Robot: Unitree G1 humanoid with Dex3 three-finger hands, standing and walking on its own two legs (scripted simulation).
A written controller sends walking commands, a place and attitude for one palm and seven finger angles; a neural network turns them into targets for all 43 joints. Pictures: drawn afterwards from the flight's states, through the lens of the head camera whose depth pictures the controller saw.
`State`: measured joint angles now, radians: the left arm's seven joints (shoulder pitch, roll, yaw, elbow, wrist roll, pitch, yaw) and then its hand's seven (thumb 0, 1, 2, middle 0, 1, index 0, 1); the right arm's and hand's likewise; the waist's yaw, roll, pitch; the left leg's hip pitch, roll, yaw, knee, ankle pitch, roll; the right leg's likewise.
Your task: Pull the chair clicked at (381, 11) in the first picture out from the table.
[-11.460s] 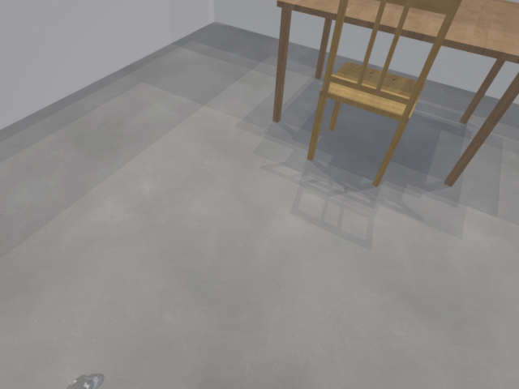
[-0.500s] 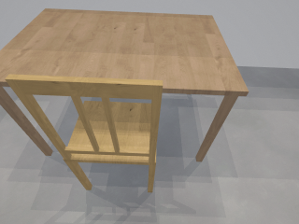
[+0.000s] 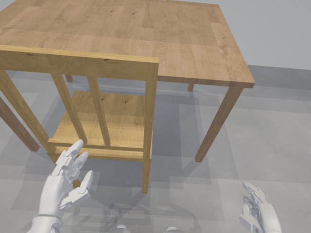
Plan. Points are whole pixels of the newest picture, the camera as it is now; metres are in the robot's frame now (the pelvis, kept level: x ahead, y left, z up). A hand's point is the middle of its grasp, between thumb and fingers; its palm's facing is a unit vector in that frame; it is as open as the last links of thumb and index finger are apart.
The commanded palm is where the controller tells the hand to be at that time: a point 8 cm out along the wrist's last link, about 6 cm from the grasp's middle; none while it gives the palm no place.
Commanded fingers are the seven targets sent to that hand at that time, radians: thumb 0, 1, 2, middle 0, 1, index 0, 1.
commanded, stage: raise the hand toward the chair's back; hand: left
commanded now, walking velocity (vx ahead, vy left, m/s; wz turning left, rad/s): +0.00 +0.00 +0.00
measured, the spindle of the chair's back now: (73, 114) +0.46 +0.27 +0.00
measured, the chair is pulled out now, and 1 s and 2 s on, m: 0.00 0.00 0.00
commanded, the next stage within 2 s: aim the fingers beside a spindle in 1.74 s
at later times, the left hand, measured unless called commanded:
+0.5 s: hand (72, 193) +0.22 +0.20 +0.01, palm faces +0.02 -1.00 -0.03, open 13.0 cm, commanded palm +0.18 +0.25 +0.01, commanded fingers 0.00 -0.13 0.46 -0.10 -0.14 -0.10 -0.14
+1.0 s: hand (55, 190) +0.22 +0.23 +0.02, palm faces +0.02 -1.00 -0.06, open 16.6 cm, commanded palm +0.20 +0.29 +0.03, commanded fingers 0.00 -0.50 0.30 -0.06 -0.08 -0.06 -0.08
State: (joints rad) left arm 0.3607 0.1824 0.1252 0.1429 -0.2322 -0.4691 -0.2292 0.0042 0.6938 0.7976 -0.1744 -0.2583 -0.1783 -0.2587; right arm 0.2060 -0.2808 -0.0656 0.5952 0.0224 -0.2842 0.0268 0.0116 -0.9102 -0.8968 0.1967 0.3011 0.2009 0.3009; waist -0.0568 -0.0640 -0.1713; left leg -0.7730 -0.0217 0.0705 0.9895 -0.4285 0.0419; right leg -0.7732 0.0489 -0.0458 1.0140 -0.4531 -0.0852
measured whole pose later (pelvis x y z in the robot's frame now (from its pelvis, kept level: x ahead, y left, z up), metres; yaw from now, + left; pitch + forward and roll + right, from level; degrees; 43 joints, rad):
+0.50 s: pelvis +0.00 -0.02 -0.03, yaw +2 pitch +17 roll +0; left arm 0.38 0.26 0.26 -0.01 -0.34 -0.26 -0.36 0.00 0.10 0.55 -0.12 -0.17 -0.13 -0.17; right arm 0.21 -0.19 0.00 0.60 0.04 -0.21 -0.05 0.01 -0.90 -0.90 0.20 0.30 0.21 0.30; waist -0.01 0.02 -0.12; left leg -0.97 0.00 0.01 1.19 -0.51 0.01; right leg -0.94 0.06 -0.11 1.17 -0.53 -0.09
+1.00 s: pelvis +0.00 +0.03 -0.03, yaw +2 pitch +16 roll -4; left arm 0.36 0.29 0.18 -0.04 -0.28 -0.33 -0.26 -0.01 -0.44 0.32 -0.06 -0.08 -0.07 -0.08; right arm 0.18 -0.23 0.04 0.54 0.03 -0.24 -0.04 0.01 -0.90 -0.90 0.20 0.30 0.20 0.30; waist 0.00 0.03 -0.14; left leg -0.96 -0.02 0.01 1.18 -0.50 0.07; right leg -0.90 0.05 -0.12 1.12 -0.50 -0.05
